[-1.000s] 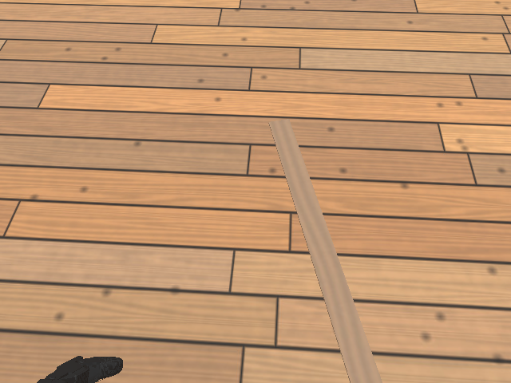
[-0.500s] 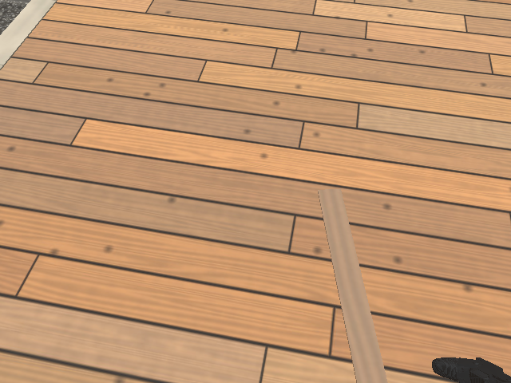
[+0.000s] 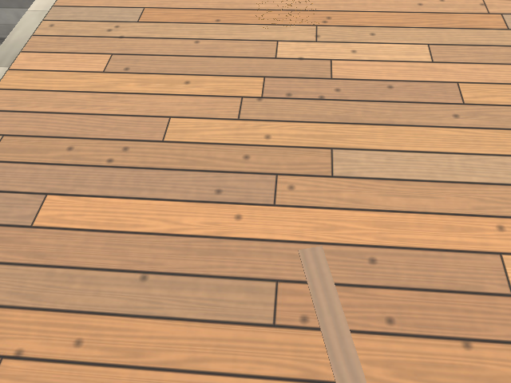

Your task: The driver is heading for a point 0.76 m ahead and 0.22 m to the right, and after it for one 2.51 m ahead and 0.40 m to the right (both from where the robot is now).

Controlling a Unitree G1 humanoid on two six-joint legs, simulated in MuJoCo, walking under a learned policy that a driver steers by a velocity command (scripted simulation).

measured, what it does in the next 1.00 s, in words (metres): stands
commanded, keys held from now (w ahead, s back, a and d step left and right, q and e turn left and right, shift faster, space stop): no key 1.00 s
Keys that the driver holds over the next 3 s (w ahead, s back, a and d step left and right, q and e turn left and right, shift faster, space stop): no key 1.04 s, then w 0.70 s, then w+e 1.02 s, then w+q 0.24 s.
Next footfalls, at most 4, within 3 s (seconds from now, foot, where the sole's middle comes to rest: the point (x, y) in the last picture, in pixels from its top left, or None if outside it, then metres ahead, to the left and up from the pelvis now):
1.80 left None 0.49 0.11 -0.77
2.38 right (328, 294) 0.75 -0.17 -0.77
2.86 left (301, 200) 1.11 -0.13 -0.77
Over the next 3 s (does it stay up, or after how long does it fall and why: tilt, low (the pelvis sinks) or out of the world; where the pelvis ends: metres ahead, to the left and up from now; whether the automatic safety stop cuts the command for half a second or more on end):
stays up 0.98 -0.15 0.00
